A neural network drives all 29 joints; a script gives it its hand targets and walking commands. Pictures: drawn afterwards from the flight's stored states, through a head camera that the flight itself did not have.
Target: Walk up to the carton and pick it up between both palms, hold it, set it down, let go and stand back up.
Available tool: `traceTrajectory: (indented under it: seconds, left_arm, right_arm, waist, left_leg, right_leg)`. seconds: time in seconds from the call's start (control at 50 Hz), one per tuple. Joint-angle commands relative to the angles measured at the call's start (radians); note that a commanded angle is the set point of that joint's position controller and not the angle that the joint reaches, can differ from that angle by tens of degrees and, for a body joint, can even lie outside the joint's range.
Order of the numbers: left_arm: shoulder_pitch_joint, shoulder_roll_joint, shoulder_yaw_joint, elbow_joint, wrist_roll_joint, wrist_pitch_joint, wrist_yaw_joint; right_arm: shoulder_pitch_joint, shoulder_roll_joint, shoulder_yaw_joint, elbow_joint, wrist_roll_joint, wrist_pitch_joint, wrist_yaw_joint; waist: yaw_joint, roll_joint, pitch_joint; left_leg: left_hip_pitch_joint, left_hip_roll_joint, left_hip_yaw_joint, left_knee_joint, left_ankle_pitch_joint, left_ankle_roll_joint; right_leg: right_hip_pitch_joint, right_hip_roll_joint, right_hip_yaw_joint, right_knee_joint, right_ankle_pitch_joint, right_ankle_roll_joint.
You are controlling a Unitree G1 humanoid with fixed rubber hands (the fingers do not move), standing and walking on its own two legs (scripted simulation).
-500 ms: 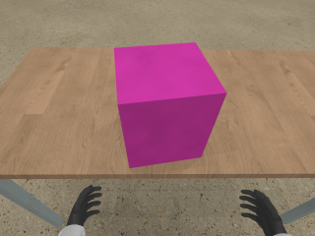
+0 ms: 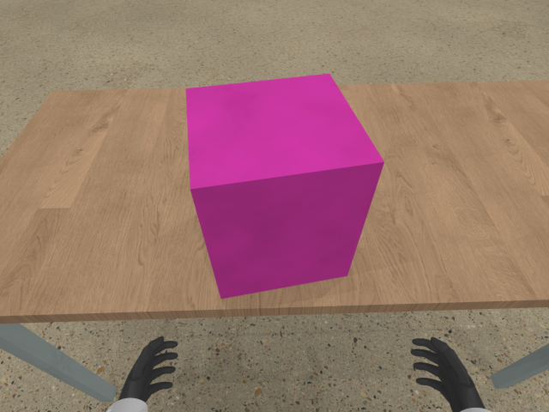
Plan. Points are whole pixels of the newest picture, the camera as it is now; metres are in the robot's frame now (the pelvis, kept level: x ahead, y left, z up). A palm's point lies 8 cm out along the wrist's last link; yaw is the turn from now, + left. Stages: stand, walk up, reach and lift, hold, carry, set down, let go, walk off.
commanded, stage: set down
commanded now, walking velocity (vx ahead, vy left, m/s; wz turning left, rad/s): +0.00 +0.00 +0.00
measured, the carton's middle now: (273, 190) +0.42 +0.05 +0.10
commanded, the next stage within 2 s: let go in 0.10 s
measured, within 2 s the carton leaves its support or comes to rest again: neither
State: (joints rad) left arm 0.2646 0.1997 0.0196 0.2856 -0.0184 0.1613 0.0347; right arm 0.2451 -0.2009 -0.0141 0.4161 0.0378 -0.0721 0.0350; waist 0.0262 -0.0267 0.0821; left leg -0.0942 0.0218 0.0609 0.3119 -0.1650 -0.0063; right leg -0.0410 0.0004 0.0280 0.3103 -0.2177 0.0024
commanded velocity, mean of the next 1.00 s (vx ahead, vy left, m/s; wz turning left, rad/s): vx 0.00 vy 0.00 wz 0.00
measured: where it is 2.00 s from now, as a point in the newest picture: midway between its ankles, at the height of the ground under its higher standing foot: outside the picture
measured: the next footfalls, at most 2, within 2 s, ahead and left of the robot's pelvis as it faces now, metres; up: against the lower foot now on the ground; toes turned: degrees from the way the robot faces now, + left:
none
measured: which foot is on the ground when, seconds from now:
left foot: down 0.00-1.00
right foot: down 0.00-1.00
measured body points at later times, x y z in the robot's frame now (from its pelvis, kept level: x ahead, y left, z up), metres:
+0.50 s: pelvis +0.00 +0.00 +0.00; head +0.01 +0.01 +0.45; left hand +0.18 +0.23 -0.08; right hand +0.18 -0.22 -0.08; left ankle +0.00 +0.12 -0.75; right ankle -0.03 -0.12 -0.75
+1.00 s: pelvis +0.01 +0.01 -0.01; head +0.01 +0.02 +0.44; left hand +0.12 +0.32 -0.11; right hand +0.13 -0.31 -0.10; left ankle +0.00 +0.12 -0.75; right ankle -0.03 -0.12 -0.75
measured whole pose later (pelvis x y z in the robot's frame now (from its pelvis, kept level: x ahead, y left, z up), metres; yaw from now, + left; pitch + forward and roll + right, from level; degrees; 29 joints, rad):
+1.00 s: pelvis +0.01 +0.01 -0.01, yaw +1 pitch +0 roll +0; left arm 0.21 0.39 0.04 0.78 0.04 -0.02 -0.03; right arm 0.21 -0.38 -0.05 0.82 -0.03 -0.04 0.03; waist 0.01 -0.02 0.01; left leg -0.22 0.03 0.05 0.47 -0.25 0.00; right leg -0.14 0.00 0.01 0.43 -0.28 0.01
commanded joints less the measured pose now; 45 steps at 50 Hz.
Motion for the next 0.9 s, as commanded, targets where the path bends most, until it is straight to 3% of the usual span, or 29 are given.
traceTrajectory:
  seconds: [0.0,0.02,0.04,0.06,0.1,0.12,0.18,0.2,0.22,0.28,0.32,0.34,0.36,0.38,0.44,0.5,0.52,0.56,0.58,0.6,0.62,0.68,0.72,0.76,0.78,0.86,0.88]
  left_arm:
    - [-0.008,0.083,0.035,-0.066,0.006,-0.025,-0.013]
    - [-0.044,0.094,0.039,-0.066,0.010,-0.031,-0.016]
    - [-0.052,0.087,0.034,-0.059,0.010,-0.035,-0.019]
    - [-0.068,0.086,0.032,-0.112,0.005,-0.044,-0.012]
    - [-0.058,0.075,0.030,0.015,0.012,-0.042,-0.026]
    - [-0.062,0.084,0.041,-0.030,0.009,-0.043,-0.020]
    - [-0.058,0.071,0.047,0.076,0.037,-0.036,-0.035]
    - [-0.078,0.090,0.063,0.004,0.030,-0.048,-0.030]
    - [-0.092,0.078,0.056,0.083,0.035,-0.044,-0.041]
    - [-0.093,0.092,0.048,0.015,0.027,-0.071,-0.036]
    - [-0.110,0.084,0.045,0.068,0.037,-0.064,-0.036]
    - [-0.097,0.090,0.048,0.045,0.024,-0.070,-0.037]
    - [-0.103,0.081,0.041,0.081,0.037,-0.066,-0.042]
    - [-0.102,0.076,0.052,0.111,0.042,-0.066,-0.046]
    - [-0.123,0.059,0.037,0.121,0.051,-0.056,-0.041]
    - [-0.155,0.056,0.038,0.122,0.039,-0.047,-0.043]
    - [-0.155,0.048,0.036,0.122,0.055,-0.041,-0.038]
    - [-0.173,0.048,0.036,0.096,0.057,-0.039,-0.036]
    - [-0.161,0.058,0.042,0.096,0.048,-0.046,-0.033]
    - [-0.109,0.274,0.097,0.192,0.053,-0.105,-0.018]
    - [-0.083,0.306,0.108,0.227,0.049,-0.128,-0.016]
    - [-0.107,0.267,0.094,0.249,0.057,-0.158,-0.029]
    - [-0.113,0.252,0.074,0.282,0.062,-0.180,-0.044]
    - [-0.121,0.259,0.070,0.306,0.057,-0.193,-0.053]
    - [-0.143,0.254,0.065,0.325,0.053,-0.192,-0.060]
    - [-0.141,0.312,0.064,0.358,0.052,-0.204,-0.064]
    - [-0.134,0.304,0.059,0.386,0.048,-0.202,-0.065]
  right_arm:
    - [-0.035,-0.101,-0.025,-0.024,-0.007,-0.048,-0.015]
    - [-0.059,-0.100,-0.043,-0.024,-0.020,-0.060,-0.020]
    - [-0.044,-0.089,-0.041,-0.021,-0.022,-0.062,-0.023]
    - [-0.065,-0.095,-0.050,-0.027,-0.015,-0.079,-0.021]
    - [-0.065,-0.073,-0.034,0.033,-0.026,-0.082,-0.025]
    - [-0.071,-0.093,-0.037,-0.017,-0.031,-0.094,-0.024]
    - [-0.065,-0.090,-0.018,0.107,-0.051,-0.092,-0.026]
    - [-0.086,-0.092,-0.024,0.049,-0.040,-0.113,-0.027]
    - [-0.094,-0.081,-0.018,0.106,-0.057,-0.105,-0.034]
    - [-0.075,-0.073,-0.032,0.073,-0.050,-0.142,-0.037]
    - [-0.092,-0.070,-0.030,0.135,-0.050,-0.150,-0.033]
    - [-0.088,-0.064,-0.016,0.090,-0.034,-0.158,-0.038]
    - [-0.091,-0.081,-0.022,0.130,-0.032,-0.158,-0.039]
    - [-0.094,-0.077,-0.010,0.147,-0.042,-0.155,-0.038]
    - [-0.123,-0.096,-0.024,0.190,-0.049,-0.148,-0.033]
    - [-0.150,-0.094,-0.036,0.196,-0.049,-0.156,-0.029]
    - [-0.147,-0.096,-0.034,0.211,-0.053,-0.145,-0.023]
    - [-0.147,-0.087,-0.033,0.188,-0.044,-0.144,-0.021]
    - [-0.143,-0.096,-0.030,0.192,-0.053,-0.145,-0.017]
    - [-0.041,-0.291,-0.079,0.249,-0.093,-0.072,-0.036]
    - [-0.042,-0.288,-0.086,0.263,-0.087,-0.045,-0.039]
    - [-0.082,-0.260,-0.075,0.240,-0.086,-0.017,-0.028]
    - [-0.075,-0.267,-0.080,0.257,-0.092,-0.010,-0.019]
    - [-0.071,-0.262,-0.069,0.279,-0.082,-0.004,-0.016]
    - [-0.083,-0.279,-0.077,0.280,-0.080,-0.004,-0.017]
    - [-0.091,-0.323,-0.081,0.302,-0.069,0.014,-0.009]
    - [-0.062,-0.320,-0.073,0.319,-0.067,0.012,-0.009]
  waist:
    - [-0.004,0.036,-0.072]
    - [0.002,0.035,-0.077]
    - [-0.021,0.016,-0.072]
    - [-0.014,0.041,-0.100]
    - [-0.019,0.000,-0.068]
    - [-0.003,0.016,-0.102]
    - [-0.022,0.007,-0.056]
    - [-0.006,0.003,-0.111]
    - [-0.007,-0.013,-0.066]
    - [-0.018,-0.006,-0.143]
    - [-0.019,0.015,-0.125]
    - [-0.023,-0.009,-0.152]
    - [-0.029,0.001,-0.144]
    - [-0.014,-0.004,-0.113]
    - [-0.023,0.038,-0.106]
    - [-0.024,0.024,-0.089]
    - [-0.017,0.049,-0.059]
    - [-0.030,0.038,-0.089]
    - [-0.017,0.025,-0.087]
    - [0.014,0.022,-0.115]
    - [0.002,-0.020,-0.083]
    - [-0.002,-0.043,-0.082]
    - [-0.010,0.047,-0.081]
    - [-0.018,0.064,-0.091]
    - [-0.019,0.011,-0.101]
    - [-0.016,0.079,-0.117]
    - [-0.033,0.070,-0.113]
  left_leg:
    - [0.210,-0.028,0.029,0.030,0.281,-0.037]
    - [0.201,-0.026,0.032,0.031,0.249,-0.036]
    - [0.203,-0.026,0.019,0.032,0.248,-0.036]
    - [0.204,-0.024,0.023,0.037,0.267,-0.040]
    - [0.210,-0.028,0.022,0.045,0.268,-0.030]
    - [0.219,-0.027,0.029,0.036,0.281,-0.035]
    - [0.202,-0.036,0.022,0.044,0.268,-0.036]
    - [0.202,-0.036,0.024,0.049,0.262,-0.032]
    - [0.215,-0.036,0.026,0.051,0.251,-0.029]
    - [0.238,-0.030,0.023,0.067,0.317,-0.030]
    - [0.221,-0.035,0.016,0.070,0.309,-0.035]
    - [0.231,-0.038,0.033,0.065,0.328,-0.031]
    - [0.245,-0.038,0.025,0.060,0.320,-0.027]
    - [0.237,-0.035,0.024,0.067,0.332,-0.027]
    - [0.230,-0.030,0.022,0.054,0.284,-0.040]
    - [0.222,-0.028,0.023,0.054,0.236,-0.037]
    - [0.225,-0.021,0.023,0.047,0.255,-0.038]
    - [0.214,-0.027,0.025,0.046,0.236,-0.033]
    - [0.211,-0.025,0.023,0.051,0.239,-0.032]
    - [-0.007,0.096,-0.074,0.087,0.290,0.019]
    - [-0.056,0.090,-0.068,0.064,0.160,0.028]
    - [-0.081,0.092,-0.075,0.074,0.054,0.041]
    - [-0.087,0.076,-0.051,0.076,0.021,0.034]
    - [-0.095,0.091,-0.078,0.078,0.006,0.048]
    - [-0.076,0.097,-0.087,0.092,0.033,0.053]
    - [-0.062,0.100,-0.101,0.092,0.063,0.054]
    - [-0.070,0.116,-0.114,0.084,0.036,0.063]
  right_leg:
    - [-0.192,0.014,-0.051,-0.079,0.145,-0.017]
    - [-0.184,0.011,-0.051,-0.076,0.119,-0.018]
    - [-0.181,0.008,-0.051,-0.078,0.117,-0.018]
    - [-0.184,0.010,-0.054,-0.065,0.150,-0.021]
    - [-0.215,0.004,-0.044,-0.075,0.149,-0.015]
    - [-0.195,0.016,-0.057,-0.070,0.164,-0.012]
    - [-0.193,0.013,-0.059,-0.071,0.156,-0.009]
    - [-0.170,0.012,-0.051,-0.056,0.170,-0.006]
    - [-0.201,0.008,-0.049,-0.073,0.167,0.002]
    - [-0.175,0.009,-0.054,-0.052,0.224,-0.001]
    - [-0.185,0.010,-0.058,-0.048,0.227,0.002]
    - [-0.174,0.010,-0.050,-0.056,0.249,0.006]
    - [-0.178,0.007,-0.047,-0.058,0.247,0.001]
    - [-0.194,0.011,-0.056,-0.055,0.262,0.007]
    - [-0.196,0.017,-0.073,-0.054,0.185,0.003]
    - [-0.206,0.020,-0.072,-0.064,0.125,-0.007]
    - [-0.213,0.021,-0.077,-0.061,0.126,-0.011]
    - [-0.195,0.016,-0.070,-0.063,0.129,-0.009]
    - [-0.206,0.025,-0.075,-0.057,0.123,-0.007]
    - [-0.114,-0.081,0.017,0.049,0.128,-0.008]
    - [-0.086,-0.082,0.007,0.041,0.083,0.003]
    - [-0.147,-0.089,0.025,0.033,0.017,-0.007]
    - [-0.154,-0.096,0.036,0.033,-0.002,-0.015]
    - [-0.166,-0.103,0.043,0.037,0.003,-0.026]
    - [-0.184,-0.100,0.036,0.031,-0.008,-0.029]
    - [-0.184,-0.104,0.047,0.046,0.036,-0.032]
    - [-0.178,-0.104,0.053,0.042,0.038,-0.035]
